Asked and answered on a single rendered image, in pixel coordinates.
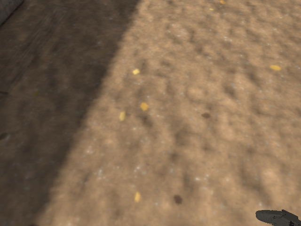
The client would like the robot right hand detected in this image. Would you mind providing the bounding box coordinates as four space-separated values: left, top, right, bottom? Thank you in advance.
255 209 301 226

